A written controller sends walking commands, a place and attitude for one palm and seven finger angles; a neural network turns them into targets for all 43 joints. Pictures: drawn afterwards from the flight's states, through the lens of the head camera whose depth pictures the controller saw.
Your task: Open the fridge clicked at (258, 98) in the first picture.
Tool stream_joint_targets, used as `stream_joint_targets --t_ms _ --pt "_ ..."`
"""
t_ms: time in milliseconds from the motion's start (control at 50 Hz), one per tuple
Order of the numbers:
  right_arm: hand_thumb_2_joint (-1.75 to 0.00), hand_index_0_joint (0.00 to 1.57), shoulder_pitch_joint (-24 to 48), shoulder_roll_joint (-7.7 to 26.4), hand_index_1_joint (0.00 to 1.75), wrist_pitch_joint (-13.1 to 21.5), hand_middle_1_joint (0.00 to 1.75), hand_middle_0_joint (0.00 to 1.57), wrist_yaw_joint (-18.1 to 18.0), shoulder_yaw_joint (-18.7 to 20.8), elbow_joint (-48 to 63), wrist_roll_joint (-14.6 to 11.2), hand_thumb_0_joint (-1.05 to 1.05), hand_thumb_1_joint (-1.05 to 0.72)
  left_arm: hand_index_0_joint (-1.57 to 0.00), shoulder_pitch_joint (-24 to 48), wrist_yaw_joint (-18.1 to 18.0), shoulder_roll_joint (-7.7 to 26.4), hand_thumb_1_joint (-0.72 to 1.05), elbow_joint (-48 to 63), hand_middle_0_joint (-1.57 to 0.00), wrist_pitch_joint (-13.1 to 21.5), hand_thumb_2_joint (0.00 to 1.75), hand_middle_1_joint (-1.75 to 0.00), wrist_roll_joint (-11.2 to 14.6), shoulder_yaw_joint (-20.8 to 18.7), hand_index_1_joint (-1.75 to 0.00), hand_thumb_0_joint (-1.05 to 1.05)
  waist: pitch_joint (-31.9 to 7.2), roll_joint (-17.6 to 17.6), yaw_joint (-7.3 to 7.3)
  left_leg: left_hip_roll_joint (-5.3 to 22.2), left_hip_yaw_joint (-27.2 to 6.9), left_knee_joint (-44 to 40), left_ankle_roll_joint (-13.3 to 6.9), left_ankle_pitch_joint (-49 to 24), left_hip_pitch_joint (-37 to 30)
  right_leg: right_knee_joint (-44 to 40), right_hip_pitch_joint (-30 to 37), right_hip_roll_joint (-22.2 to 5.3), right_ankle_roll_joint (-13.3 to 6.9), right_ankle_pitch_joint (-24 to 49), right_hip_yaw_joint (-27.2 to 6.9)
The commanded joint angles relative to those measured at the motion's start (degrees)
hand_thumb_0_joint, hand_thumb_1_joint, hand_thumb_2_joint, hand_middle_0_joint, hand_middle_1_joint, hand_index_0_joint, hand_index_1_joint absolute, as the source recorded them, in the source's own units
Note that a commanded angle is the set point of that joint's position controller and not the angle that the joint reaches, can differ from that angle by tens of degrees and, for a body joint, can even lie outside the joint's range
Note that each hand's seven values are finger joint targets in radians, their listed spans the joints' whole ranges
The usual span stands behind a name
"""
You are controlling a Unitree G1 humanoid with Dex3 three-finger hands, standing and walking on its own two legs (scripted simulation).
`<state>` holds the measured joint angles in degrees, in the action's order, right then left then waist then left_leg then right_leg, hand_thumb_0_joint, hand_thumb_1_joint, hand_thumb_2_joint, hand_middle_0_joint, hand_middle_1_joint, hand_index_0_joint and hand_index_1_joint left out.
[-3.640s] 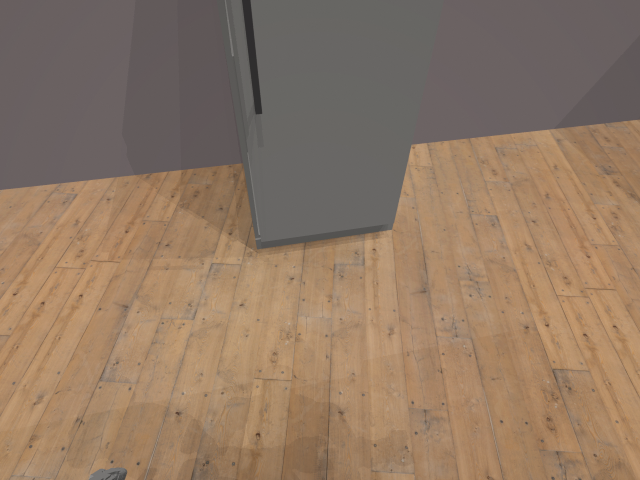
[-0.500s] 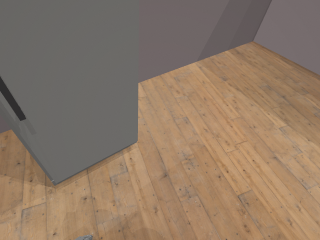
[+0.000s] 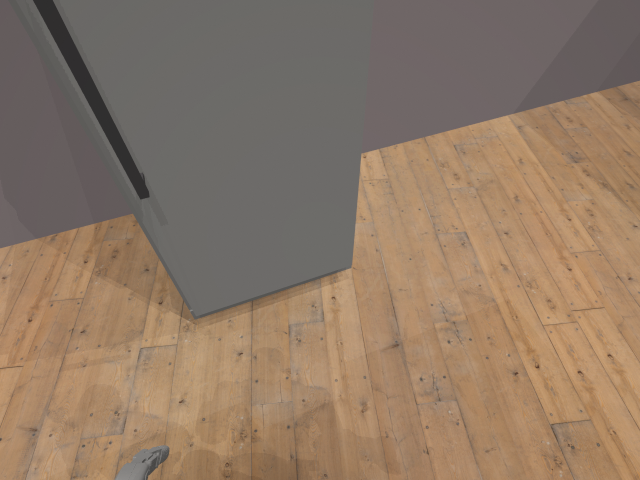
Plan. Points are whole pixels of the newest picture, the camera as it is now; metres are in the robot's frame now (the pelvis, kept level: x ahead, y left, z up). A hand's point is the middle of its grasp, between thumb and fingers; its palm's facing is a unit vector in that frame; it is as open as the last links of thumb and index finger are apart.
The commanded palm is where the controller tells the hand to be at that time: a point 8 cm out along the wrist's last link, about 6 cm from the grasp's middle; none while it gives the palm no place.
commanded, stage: turn to face it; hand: left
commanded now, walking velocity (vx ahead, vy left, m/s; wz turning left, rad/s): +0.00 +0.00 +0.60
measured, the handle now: (86, 77) +0.65 +0.39 +0.16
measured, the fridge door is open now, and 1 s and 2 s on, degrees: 0 0 0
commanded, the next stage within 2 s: take the last steps up to it in 0.48 s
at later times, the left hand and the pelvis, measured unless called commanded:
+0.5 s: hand out of the picture -0.08 +0.23 -0.18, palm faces +0.32 -0.91 -0.26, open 7.4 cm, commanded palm none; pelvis -0.02 +0.02 +0.00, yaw +16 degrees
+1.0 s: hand out of the picture -0.02 +0.16 -0.15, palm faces +0.40 -0.89 -0.21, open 7.3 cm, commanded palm none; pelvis +0.05 +0.00 +0.01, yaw +21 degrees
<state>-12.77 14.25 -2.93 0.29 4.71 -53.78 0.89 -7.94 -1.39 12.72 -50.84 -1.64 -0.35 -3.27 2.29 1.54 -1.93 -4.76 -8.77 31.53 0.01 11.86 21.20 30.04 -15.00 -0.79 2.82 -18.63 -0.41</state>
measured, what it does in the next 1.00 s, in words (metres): steps on the spot, turning left: left foot, then right foot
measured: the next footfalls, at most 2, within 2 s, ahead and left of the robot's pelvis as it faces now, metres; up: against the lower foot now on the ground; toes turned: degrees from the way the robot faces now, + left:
left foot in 0.42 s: -0.04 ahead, +0.13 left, +0.00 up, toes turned +19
right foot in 0.82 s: +0.07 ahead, -0.08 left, +0.00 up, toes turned +14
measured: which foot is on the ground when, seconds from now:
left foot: down 0.00-0.00, up 0.02-0.40, down 0.42-0.82, up 0.84-1.00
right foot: down 0.00-0.42, up 0.44-0.80, down 0.82-1.00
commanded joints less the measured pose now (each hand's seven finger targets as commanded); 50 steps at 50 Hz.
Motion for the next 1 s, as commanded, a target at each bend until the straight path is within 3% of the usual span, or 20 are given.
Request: stream_joint_targets --t_ms 0,40,80,280,360,380,400,420,440,500,580,680,760,780,800,820,840,880,940,980 --pt "-0.90 0.20 3.1 6.8 0.30 0.5 0.30 0.20 0.2 2.3 6.9 0.8 0.00 -0.90 -0.20 -4.5 -1.0 13.3 0.90 4.7 -0.20 1.5 0.90 -0.30 -0.7 -2.9 -0.30 0.00 -2.6 -14.4 3.07 3.0 2.3 29.2 1.6 19.0 13.7 -17.8 4.1 -25.5 -10.7 2.1 -20.0" --pt "-0.90 0.20 1.7 6.4 0.30 -0.3 0.30 0.20 0.9 2.4 5.2 0.6 0.00 -0.90 -0.20 0.7 -0.9 10.0 0.90 5.8 -0.20 1.6 0.90 -0.30 -0.6 -2.0 -0.30 0.00 1.0 -11.0 0.01 5.3 4.1 37.3 2.2 12.9 12.6 -15.8 -0.6 -19.8 -9.5 5.9 -11.9" --pt "-0.90 0.20 0.4 5.2 0.30 -0.5 0.30 0.20 1.4 1.8 4.1 0.6 0.00 -0.90 -0.20 0.8 -0.6 8.0 0.90 6.0 -0.20 2.2 0.90 -0.30 -0.8 -1.2 -0.30 0.00 1.1 -10.5 -0.47 5.7 6.8 39.1 3.5 8.4 12.1 -12.7 1.4 -16.0 -8.5 13.9 -3.2" --pt "-0.90 0.20 9.3 3.1 0.30 0.2 0.30 0.20 1.2 -0.3 5.9 -0.3 0.00 -0.90 -0.20 -10.0 -0.4 12.3 0.90 1.5 -0.20 1.8 0.90 -0.30 -1.6 -2.3 -0.30 0.00 -2.6 -14.2 5.32 5.8 13.0 15.0 3.4 15.5 3.2 -7.7 9.9 -19.4 -10.9 30.5 0.1" --pt "-0.90 0.20 2.8 4.0 0.30 1.4 0.30 0.20 0.6 -0.6 3.8 -0.4 0.00 -0.90 -0.20 -8.3 -0.3 12.1 0.90 0.1 -0.20 1.3 0.90 -0.30 -0.9 -2.6 -0.30 0.00 -6.5 -12.9 1.78 5.2 14.7 -6.4 1.9 2.1 -10.6 1.2 7.6 -16.8 -5.7 31.0 5.2" --pt "-0.90 0.20 0.7 7.7 0.30 2.1 0.30 0.20 0.5 0.1 3.3 -0.1 0.00 -0.90 -0.20 -9.0 -0.1 10.1 0.90 0.6 -0.20 1.1 0.90 -0.30 -0.4 -2.3 -0.30 0.00 -9.2 -4.8 0.71 10.8 9.5 -11.0 -0.1 -9.0 -20.7 9.1 0.5 -14.2 -2.5 23.3 7.9" --pt "-0.90 0.20 -1.2 13.4 0.30 2.3 0.30 0.20 0.3 1.5 3.3 0.3 0.00 -0.90 -0.20 -9.0 0.3 6.2 0.90 2.4 -0.20 0.9 0.90 -0.30 -0.2 -1.3 -0.30 0.00 -9.6 12.5 -0.32 25.8 -7.8 -10.1 -7.0 -31.8 -28.3 19.6 -15.3 -7.3 1.4 -7.5 10.1" --pt "-0.90 0.20 -2.7 14.7 0.30 1.7 0.30 0.20 -0.1 1.6 2.7 0.0 0.00 -0.90 -0.20 -6.5 0.0 6.0 0.90 3.1 -0.20 0.3 0.90 -0.30 -0.8 -0.6 -0.30 0.00 -8.0 11.2 -1.29 29.6 -7.5 -10.3 -11.7 -38.7 -23.6 27.2 -16.2 -6.5 1.2 -18.0 5.9" --pt "-0.90 0.20 -2.5 12.8 0.30 2.1 0.30 0.20 -0.8 1.1 2.0 0.1 0.00 -0.90 -0.20 -4.9 -0.4 5.9 0.90 2.2 -0.20 -0.3 0.90 -0.30 -0.7 -0.8 -0.30 0.00 -7.5 12.9 -1.08 26.7 -6.0 -10.3 -11.6 -38.3 -20.4 30.8 -15.5 -6.4 1.2 -16.1 2.1" --pt "-0.90 0.20 3.7 8.3 0.30 2.3 0.30 0.20 -1.5 -0.4 2.8 0.1 0.00 -0.90 -0.20 -6.0 0.4 6.4 0.90 -0.8 -0.20 -0.3 0.90 -0.30 -0.4 -1.1 -0.30 0.00 -3.3 9.1 1.66 19.6 1.4 -10.5 -9.0 -35.2 -16.6 33.8 -14.9 -5.9 1.5 -7.1 1.7" --pt "-0.90 0.20 1.3 7.4 0.30 2.8 0.30 0.20 -1.7 -0.5 1.5 0.1 0.00 -0.90 -0.20 -6.3 0.6 5.1 0.90 -1.9 -0.20 -0.1 0.90 -0.30 -0.3 -0.5 -0.30 0.00 -5.2 5.8 1.02 18.7 1.5 -10.9 -9.4 -34.1 -20.3 26.6 -12.8 -4.6 1.9 -6.1 2.5" --pt "-0.90 0.20 -2.0 6.9 0.30 3.3 0.30 0.20 -1.5 -0.3 -0.7 0.8 0.00 -0.90 -0.20 -3.7 1.7 3.0 0.90 -2.0 -0.20 1.1 0.90 -0.30 -0.9 0.5 -0.30 0.00 -2.0 6.9 -0.46 19.0 -3.3 -15.1 -10.3 -6.0 -16.9 14.1 -8.8 -2.8 0.4 -8.3 4.6" --pt "-0.90 0.20 -0.4 5.0 0.30 3.5 0.30 0.20 -1.4 -0.6 -2.3 0.5 0.00 -0.90 -0.20 -12.0 2.0 2.6 0.90 -5.8 -0.20 2.7 0.90 -0.30 -1.1 0.3 -0.30 0.00 -0.2 3.3 4.05 14.9 -0.9 -9.0 -6.3 9.4 -4.9 -4.9 8.7 -1.3 -0.6 1.9 6.0" --pt "-0.90 0.20 -0.9 2.4 0.30 3.8 0.30 0.20 -1.2 -1.1 -2.3 0.1 0.00 -0.90 -0.20 -16.0 1.6 5.3 0.90 -7.3 -0.20 3.4 0.90 -0.30 -1.5 -0.3 -0.30 0.00 -0.3 -4.4 5.84 10.6 3.3 0.0 -3.8 14.3 3.5 -9.9 17.1 -6.6 -2.1 -2.1 -0.9" --pt "-0.90 0.20 -0.1 -1.1 0.30 4.1 0.30 0.20 -0.8 -2.1 -0.2 -0.3 0.00 -0.90 -0.20 -19.7 1.1 10.5 0.90 -8.1 -0.20 3.7 0.90 -0.30 -1.9 -1.5 -0.30 0.00 0.7 -19.3 7.41 3.8 11.5 14.5 -0.9 20.6 14.9 -18.3 21.3 -19.8 -7.7 -10.4 -19.6" --pt "-0.90 0.20 4.2 2.4 0.30 3.8 0.30 0.20 -0.4 -1.3 1.4 0.4 0.00 -0.90 -0.20 -22.5 0.7 11.3 0.90 -8.2 -0.20 3.8 0.90 -0.30 -1.0 -1.7 -0.30 0.00 2.4 -18.8 9.41 5.9 8.0 23.2 -1.2 22.6 17.4 -23.4 15.5 -24.2 -11.4 -18.4 -27.7" --pt "-0.90 0.20 6.1 2.9 0.30 3.5 0.30 0.20 0.0 -0.7 1.2 0.5 0.00 -0.90 -0.20 -20.8 0.4 9.4 0.90 -8.5 -0.20 3.9 0.90 -0.30 -1.0 -1.5 -0.30 0.00 6.0 -15.8 8.38 7.7 6.8 29.1 -1.6 18.2 18.7 -25.3 11.3 -23.7 -12.1 -23.2 -27.5" --pt "-0.90 0.20 3.7 2.0 0.30 3.4 0.30 0.20 0.7 -0.4 -1.1 0.8 0.00 -0.90 -0.20 -14.9 0.4 4.7 0.90 -7.3 -0.20 4.4 0.90 -0.30 -1.1 -0.2 -0.30 0.00 9.3 -7.2 4.18 10.2 7.4 31.9 -0.8 8.5 16.7 -24.0 5.0 -19.1 -10.5 -15.8 -16.5" --pt "-0.90 0.20 -1.3 -0.8 0.30 2.9 0.30 0.20 1.0 -0.4 -3.8 0.8 0.00 -0.90 -0.20 -14.6 0.3 2.0 0.90 -7.8 -0.20 5.5 0.90 -0.30 -0.9 0.5 -0.30 0.00 7.0 -7.2 1.92 10.7 9.8 30.5 0.6 1.1 13.2 -23.1 4.6 -14.2 -9.1 -1.0 -4.6" --pt "-0.90 0.20 -0.5 -1.1 0.30 2.9 0.30 0.20 1.0 -0.6 -3.6 0.7 0.00 -0.90 -0.20 -16.4 0.2 1.5 0.90 -8.9 -0.20 6.0 0.90 -0.30 -0.9 0.7 -0.30 0.00 6.9 -8.1 2.19 11.3 10.8 28.2 1.2 -0.5 14.2 -23.1 6.0 -14.1 -9.8 4.6 -2.9"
